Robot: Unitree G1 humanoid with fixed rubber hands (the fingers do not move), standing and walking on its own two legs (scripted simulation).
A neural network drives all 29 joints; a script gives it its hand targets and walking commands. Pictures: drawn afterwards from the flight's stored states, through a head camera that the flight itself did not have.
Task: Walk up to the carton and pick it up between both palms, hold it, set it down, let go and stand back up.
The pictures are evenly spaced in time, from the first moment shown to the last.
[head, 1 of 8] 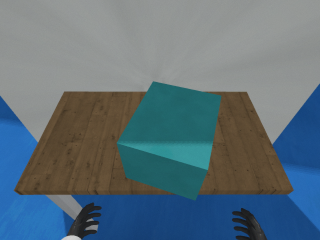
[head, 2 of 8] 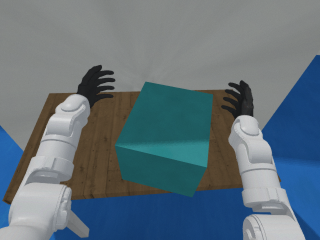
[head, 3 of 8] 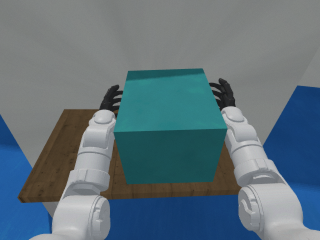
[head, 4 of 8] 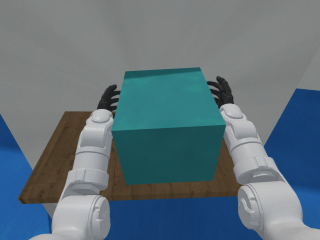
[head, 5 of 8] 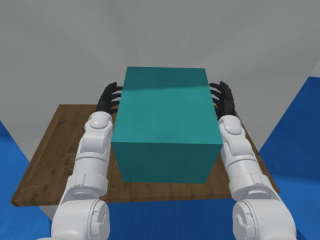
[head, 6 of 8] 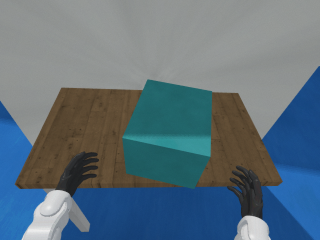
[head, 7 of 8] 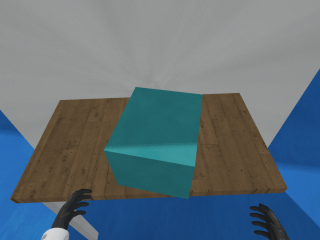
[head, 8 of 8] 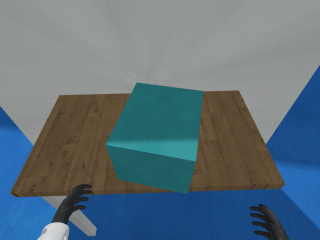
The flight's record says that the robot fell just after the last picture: no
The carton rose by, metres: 0.17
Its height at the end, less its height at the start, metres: +0.00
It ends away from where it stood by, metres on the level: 0.02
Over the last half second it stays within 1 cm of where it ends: yes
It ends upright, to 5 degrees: yes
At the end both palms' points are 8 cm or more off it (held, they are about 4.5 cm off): yes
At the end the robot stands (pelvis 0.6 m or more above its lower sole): yes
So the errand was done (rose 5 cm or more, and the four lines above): yes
